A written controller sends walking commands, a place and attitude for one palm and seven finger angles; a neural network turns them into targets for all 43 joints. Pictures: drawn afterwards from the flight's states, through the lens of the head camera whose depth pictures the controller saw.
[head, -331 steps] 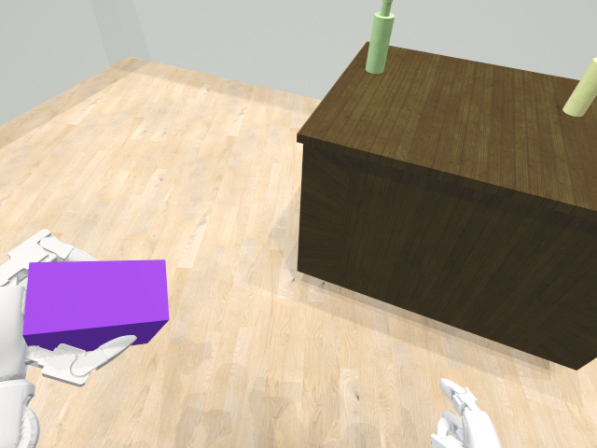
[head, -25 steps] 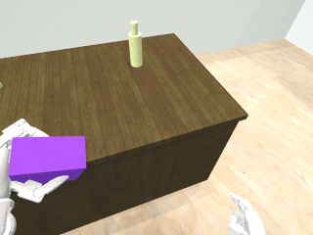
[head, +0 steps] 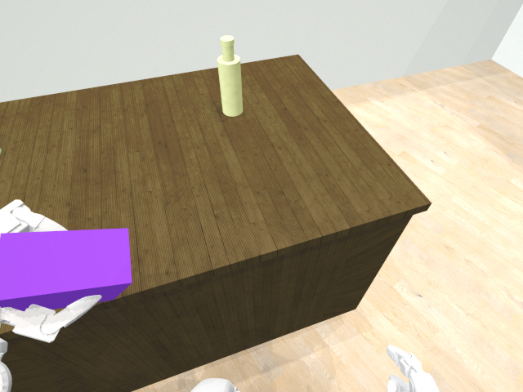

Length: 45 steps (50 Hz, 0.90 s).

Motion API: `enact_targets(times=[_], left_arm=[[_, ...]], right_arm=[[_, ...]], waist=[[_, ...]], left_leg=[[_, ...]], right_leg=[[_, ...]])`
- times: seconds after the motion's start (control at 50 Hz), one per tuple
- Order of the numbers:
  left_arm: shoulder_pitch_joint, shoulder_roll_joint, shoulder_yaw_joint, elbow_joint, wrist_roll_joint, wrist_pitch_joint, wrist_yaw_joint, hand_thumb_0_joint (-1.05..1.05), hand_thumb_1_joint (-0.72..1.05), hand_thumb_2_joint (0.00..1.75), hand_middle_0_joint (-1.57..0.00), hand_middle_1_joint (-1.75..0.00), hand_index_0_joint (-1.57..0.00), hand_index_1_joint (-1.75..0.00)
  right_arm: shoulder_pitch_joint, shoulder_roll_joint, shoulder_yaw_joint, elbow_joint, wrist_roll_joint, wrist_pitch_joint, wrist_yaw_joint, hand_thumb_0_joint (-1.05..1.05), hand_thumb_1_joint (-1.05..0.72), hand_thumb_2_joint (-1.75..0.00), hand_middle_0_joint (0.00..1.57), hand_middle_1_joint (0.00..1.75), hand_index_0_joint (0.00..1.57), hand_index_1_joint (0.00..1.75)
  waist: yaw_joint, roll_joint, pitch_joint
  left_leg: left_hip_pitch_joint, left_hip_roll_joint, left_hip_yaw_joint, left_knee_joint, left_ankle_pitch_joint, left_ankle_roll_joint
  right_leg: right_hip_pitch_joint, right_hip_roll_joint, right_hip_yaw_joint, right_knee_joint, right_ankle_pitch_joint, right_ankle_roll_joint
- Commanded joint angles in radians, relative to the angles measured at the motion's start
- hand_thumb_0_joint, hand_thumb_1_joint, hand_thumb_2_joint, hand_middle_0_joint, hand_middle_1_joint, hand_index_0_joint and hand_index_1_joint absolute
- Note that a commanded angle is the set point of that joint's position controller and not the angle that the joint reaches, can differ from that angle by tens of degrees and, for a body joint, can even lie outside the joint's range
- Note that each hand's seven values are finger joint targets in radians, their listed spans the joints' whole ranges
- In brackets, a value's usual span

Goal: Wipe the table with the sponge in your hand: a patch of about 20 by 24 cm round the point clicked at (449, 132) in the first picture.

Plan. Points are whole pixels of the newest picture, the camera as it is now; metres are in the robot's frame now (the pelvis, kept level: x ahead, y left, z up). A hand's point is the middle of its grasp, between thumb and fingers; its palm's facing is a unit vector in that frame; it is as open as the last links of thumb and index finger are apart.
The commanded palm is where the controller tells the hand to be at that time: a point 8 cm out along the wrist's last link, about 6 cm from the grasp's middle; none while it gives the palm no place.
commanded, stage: shuffle to correct the standing spot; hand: left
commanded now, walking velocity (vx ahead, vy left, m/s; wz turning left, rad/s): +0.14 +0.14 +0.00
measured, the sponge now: (84, 271) +0.22 +0.22 +0.15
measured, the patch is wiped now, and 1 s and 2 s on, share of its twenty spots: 0.00 0.00 0.00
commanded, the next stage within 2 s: come to a stop and stand still in 0.40 s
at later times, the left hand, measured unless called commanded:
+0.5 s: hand (20, 233) +0.25 +0.30 +0.17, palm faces +0.39 -0.80 -0.45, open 9.8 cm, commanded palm +0.20 +0.33 +0.18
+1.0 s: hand out of the picture +0.27 +0.37 +0.19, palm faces +0.46 -0.75 -0.47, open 9.8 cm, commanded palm +0.21 +0.36 +0.18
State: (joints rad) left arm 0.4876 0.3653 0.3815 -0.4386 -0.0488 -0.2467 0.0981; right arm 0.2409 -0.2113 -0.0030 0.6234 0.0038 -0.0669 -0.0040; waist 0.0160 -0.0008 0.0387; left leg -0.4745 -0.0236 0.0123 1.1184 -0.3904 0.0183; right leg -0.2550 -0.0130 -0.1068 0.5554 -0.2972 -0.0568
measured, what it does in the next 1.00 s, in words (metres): steps on the spot: left foot, then left foot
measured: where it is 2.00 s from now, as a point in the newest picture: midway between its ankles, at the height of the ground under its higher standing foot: outside the picture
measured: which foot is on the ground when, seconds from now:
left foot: up 0.00-0.16, down 0.18-0.34, up 0.36-0.56, down 0.58-1.00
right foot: down 0.00-0.60, up 0.62-0.70, down 0.72-1.00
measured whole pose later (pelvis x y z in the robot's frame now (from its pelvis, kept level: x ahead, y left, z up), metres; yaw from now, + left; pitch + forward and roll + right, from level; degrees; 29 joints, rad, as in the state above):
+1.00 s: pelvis +0.04 +0.08 +0.00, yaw -2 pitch -2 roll +0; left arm 0.27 0.50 0.47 -0.29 -0.04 -0.23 0.07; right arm 0.22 -0.22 -0.01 0.61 0.01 -0.14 -0.03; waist 0.07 -0.01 0.05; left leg -0.27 0.06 0.00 0.52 -0.22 -0.03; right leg -0.23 0.03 -0.06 0.50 -0.24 -0.04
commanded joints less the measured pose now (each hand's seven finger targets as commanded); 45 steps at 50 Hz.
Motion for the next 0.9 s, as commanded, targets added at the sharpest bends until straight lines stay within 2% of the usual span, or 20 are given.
enact_targets(times=[0.0,0.1,0.14,0.16,0.2,0.24,0.28,0.3,0.34,0.4,0.46,0.5,0.54,0.58,0.62,0.66,0.72,0.78,0.86,0.88], left_arm=[[-0.138,0.173,0.089,-0.234,0.005,-0.067,0.026,0.00,0.10,1.30,-1.20,-1.60,-1.20,-1.60],[-0.147,0.181,0.090,-0.305,0.010,-0.053,0.042,0.00,0.10,1.30,-1.20,-1.60,-1.20,-1.60],[-0.131,0.198,0.118,-0.344,0.006,-0.060,0.044,0.00,0.10,1.30,-1.20,-1.60,-1.20,-1.60],[-0.084,0.203,0.126,-0.326,0.008,-0.052,0.040,0.00,0.10,1.30,-1.20,-1.60,-1.20,-1.60],[-0.073,0.204,0.144,-0.272,0.017,-0.040,0.037,0.00,0.10,1.30,-1.20,-1.60,-1.20,-1.60],[-0.093,0.235,0.174,-0.285,0.016,-0.032,0.033,0.00,0.10,1.30,-1.20,-1.60,-1.20,-1.60],[-0.058,0.204,0.163,-0.266,0.013,-0.039,0.027,0.00,0.10,1.30,-1.20,-1.60,-1.20,-1.60],[-0.042,0.195,0.154,-0.243,0.010,-0.040,0.023,0.00,0.10,1.30,-1.20,-1.60,-1.20,-1.60],[-0.050,0.233,0.173,-0.219,-0.006,-0.021,0.028,0.00,0.10,1.30,-1.20,-1.60,-1.20,-1.60],[-0.050,0.178,0.139,-0.203,-0.022,-0.014,0.016,0.00,0.10,1.30,-1.20,-1.60,-1.20,-1.60],[-0.113,0.204,0.142,-0.249,0.003,-0.041,0.032,0.00,0.10,1.30,-1.20,-1.60,-1.20,-1.60],[-0.125,0.157,0.099,-0.233,0.007,-0.043,0.037,0.00,0.10,1.30,-1.20,-1.60,-1.20,-1.60],[-0.200,0.144,0.064,-0.298,0.010,-0.041,0.044,0.00,0.10,1.30,-1.20,-1.60,-1.20,-1.60],[-0.221,0.154,0.053,-0.354,0.022,-0.036,0.044,0.00,0.10,1.30,-1.20,-1.60,-1.20,-1.60],[-0.208,0.193,0.100,-0.326,0.028,-0.013,0.042,0.00,0.10,1.30,-1.20,-1.60,-1.20,-1.60],[-0.186,0.245,0.153,-0.403,0.030,-0.009,0.044,0.00,0.10,1.30,-1.20,-1.60,-1.20,-1.60],[-0.048,0.217,0.146,-0.368,0.015,-0.008,0.031,0.00,0.10,1.30,-1.20,-1.60,-1.20,-1.60],[0.083,0.145,0.122,-0.265,-0.024,0.025,0.021,0.00,0.10,1.30,-1.20,-1.60,-1.20,-1.60],[0.040,0.177,0.141,-0.205,-0.039,0.050,0.027,0.00,0.10,1.30,-1.20,-1.60,-1.20,-1.60],[-0.925,0.852,0.620,-0.322,0.076,-0.039,0.008,0.00,0.10,1.30,-1.20,-1.60,-1.20,-1.60]], right_arm=[[-0.108,-0.087,-0.031,-0.161,-0.001,-0.066,-0.014,0.00,-0.90,-0.90,0.20,0.30,0.20,0.30],[-0.127,-0.086,-0.056,-0.169,-0.008,-0.124,-0.039,0.00,-0.90,-0.90,0.20,0.30,0.20,0.30],[-0.114,-0.110,-0.072,-0.181,0.002,-0.119,-0.043,0.00,-0.90,-0.90,0.20,0.30,0.20,0.30],[-0.106,-0.129,-0.079,-0.191,0.016,-0.116,-0.042,0.00,-0.90,-0.90,0.20,0.30,0.20,0.30],[-0.117,-0.115,-0.081,-0.193,0.021,-0.100,-0.039,0.00,-0.90,-0.90,0.20,0.30,0.20,0.30],[-0.123,-0.107,-0.060,-0.186,0.015,-0.098,-0.031,0.00,-0.90,-0.90,0.20,0.30,0.20,0.30],[-0.115,-0.113,-0.054,-0.183,0.028,-0.101,-0.022,0.00,-0.90,-0.90,0.20,0.30,0.20,0.30],[-0.114,-0.105,-0.050,-0.184,0.029,-0.097,-0.020,0.00,-0.90,-0.90,0.20,0.30,0.20,0.30],[-0.117,-0.082,-0.047,-0.193,0.021,-0.087,-0.015,0.00,-0.90,-0.90,0.20,0.30,0.20,0.30],[-0.116,-0.108,-0.051,-0.175,0.029,-0.085,-0.003,0.00,-0.90,-0.90,0.20,0.30,0.20,0.30],[-0.131,-0.081,-0.028,-0.155,0.015,-0.082,-0.016,0.00,-0.90,-0.90,0.20,0.30,0.20,0.30],[-0.130,-0.059,-0.024,-0.150,0.001,-0.107,-0.030,0.00,-0.90,-0.90,0.20,0.30,0.20,0.30],[-0.123,-0.086,-0.045,-0.153,-0.004,-0.126,-0.044,0.00,-0.90,-0.90,0.20,0.30,0.20,0.30],[-0.122,-0.110,-0.056,-0.176,0.000,-0.127,-0.046,0.00,-0.90,-0.90,0.20,0.30,0.20,0.30],[-0.137,-0.084,-0.048,-0.174,-0.001,-0.123,-0.042,0.00,-0.90,-0.90,0.20,0.30,0.20,0.30],[-0.149,-0.079,-0.033,-0.165,-0.003,-0.133,-0.027,0.00,-0.90,-0.90,0.20,0.30,0.20,0.30],[-0.132,-0.086,-0.025,-0.188,0.011,-0.124,-0.015,0.00,-0.90,-0.90,0.20,0.30,0.20,0.30],[-0.097,-0.095,-0.045,-0.192,0.021,-0.097,-0.012,0.00,-0.90,-0.90,0.20,0.30,0.20,0.30],[-0.131,-0.092,-0.023,-0.186,0.026,-0.072,-0.038,0.00,-0.90,-0.90,0.20,0.30,0.20,0.30],[-0.020,-0.153,-0.074,-0.143,-0.032,-0.134,-0.060,0.00,-0.90,-0.90,0.20,0.30,0.20,0.30]], waist=[[-0.019,-0.064,-0.087],[0.008,-0.059,-0.149],[-0.004,0.068,-0.207],[-0.012,0.173,-0.216],[0.005,0.194,-0.100],[0.001,0.278,-0.106],[0.009,0.213,-0.127],[0.014,0.089,-0.129],[-0.001,-0.313,-0.108],[-0.022,-0.180,-0.024],[-0.010,-0.092,-0.087],[-0.012,-0.085,-0.146],[-0.011,0.047,-0.200],[0.002,0.205,-0.205],[0.009,0.145,-0.140],[0.010,0.269,-0.193],[0.003,0.163,-0.178],[-0.029,-0.129,-0.174],[-0.031,-0.010,-0.134],[0.037,-0.116,0.025]], left_leg=[[-0.008,0.089,-0.011,-0.194,0.093,0.003],[0.331,0.004,0.129,-0.636,0.266,0.017],[0.468,0.106,-0.013,-0.672,0.404,0.076],[0.565,0.231,-0.176,-0.661,0.560,0.145],[0.389,0.277,-0.227,-0.732,0.583,0.213],[0.214,0.237,-0.136,-0.710,0.471,0.180],[0.104,0.175,-0.038,-0.608,0.329,0.112],[0.035,0.127,-0.007,-0.492,0.193,0.072],[-0.173,-0.010,0.047,0.009,-0.084,-0.004],[-0.216,0.099,-0.086,0.098,-0.008,-0.019],[0.044,0.116,-0.037,-0.330,0.008,0.015],[0.259,0.024,0.085,-0.588,0.187,0.014],[0.435,0.048,0.043,-0.704,0.332,0.019],[0.522,0.296,-0.265,-0.750,0.645,0.151],[0.387,0.273,-0.200,-0.757,0.761,0.151],[0.360,0.244,-0.133,-0.724,0.732,0.102],[0.189,0.185,-0.093,-0.649,0.457,0.037],[0.195,0.065,-0.014,-0.493,0.286,-0.013],[0.296,0.106,-0.045,-0.630,0.265,-0.008],[0.104,0.088,0.047,-0.567,0.263,-0.011]], right_leg=[[0.041,-0.281,0.204,-0.218,0.363,-0.090],[0.067,-0.193,0.134,-0.055,0.369,-0.018],[-0.007,-0.120,0.088,0.174,0.346,0.039],[-0.177,-0.053,0.049,0.335,0.075,0.066],[-0.244,-0.006,0.047,0.463,-0.273,0.057],[-0.095,-0.047,0.022,0.299,-0.225,0.052],[0.092,-0.035,-0.007,0.027,-0.031,0.048],[0.179,-0.059,0.044,-0.120,0.080,0.037],[0.198,-0.400,0.573,-0.321,0.139,-0.121],[0.099,-0.394,0.468,-0.269,0.241,-0.169],[0.025,-0.289,0.234,-0.139,0.417,-0.086],[0.031,-0.190,0.103,-0.085,0.317,-0.031],[0.014,-0.121,0.094,0.064,0.264,0.007],[-0.190,-0.027,0.072,0.337,-0.144,0.061],[-0.133,-0.018,0.071,0.311,-0.187,0.062],[-0.024,-0.032,0.065,0.144,-0.091,0.060],[0.203,-0.034,0.075,-0.147,0.212,0.046],[0.137,-0.138,0.227,-0.193,0.407,-0.035],[-0.002,-0.114,0.185,-0.184,0.257,-0.001],[-0.028,-0.082,0.265,-0.269,0.328,0.067]])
